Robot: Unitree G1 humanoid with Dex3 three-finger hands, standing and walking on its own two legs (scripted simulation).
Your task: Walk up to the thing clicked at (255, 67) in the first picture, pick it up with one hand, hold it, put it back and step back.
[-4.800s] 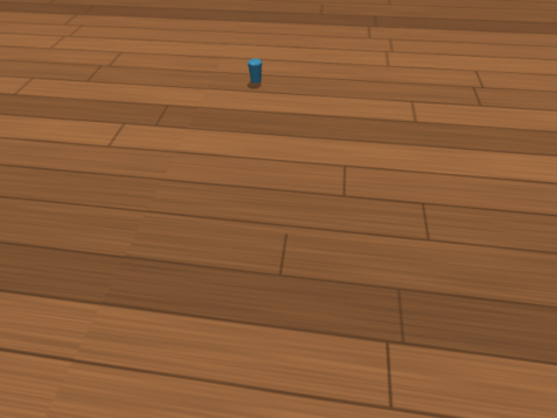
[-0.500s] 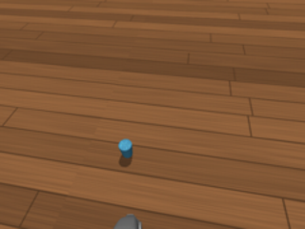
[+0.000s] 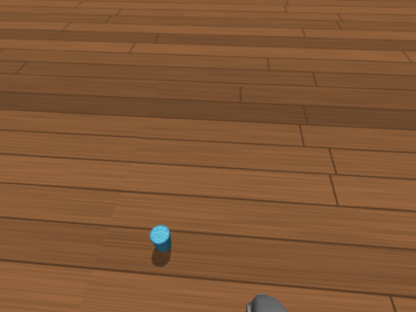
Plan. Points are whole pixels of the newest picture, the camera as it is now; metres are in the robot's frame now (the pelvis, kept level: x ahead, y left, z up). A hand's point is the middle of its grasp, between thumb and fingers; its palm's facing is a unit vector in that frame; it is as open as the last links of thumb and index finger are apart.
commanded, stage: walk up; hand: left
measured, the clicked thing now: (161, 239) +0.55 +0.23 -0.71
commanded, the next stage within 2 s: none
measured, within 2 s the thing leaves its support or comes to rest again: neither
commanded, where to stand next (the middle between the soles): +0.25 -0.02 m, yaw -1 degrees
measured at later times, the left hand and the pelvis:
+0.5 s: hand (84, 310) +0.17 +0.28 -0.15, palm faces -0.01 -0.93 -0.37, open 7.4 cm; pelvis +0.12 +0.01 -0.01, yaw +1 degrees
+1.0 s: hand (85, 294) +0.20 +0.29 -0.16, palm faces -0.05 -0.92 -0.40, open 7.4 cm; pelvis +0.16 +0.02 -0.01, yaw -2 degrees
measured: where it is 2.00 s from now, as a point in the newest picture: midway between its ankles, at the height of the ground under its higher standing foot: outside the picture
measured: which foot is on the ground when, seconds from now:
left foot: down 0.00-0.10, up 0.12-0.48, down 0.50-1.00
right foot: up 0.00-0.06, down 0.08-0.52, up 0.54-0.88, down 0.90-1.00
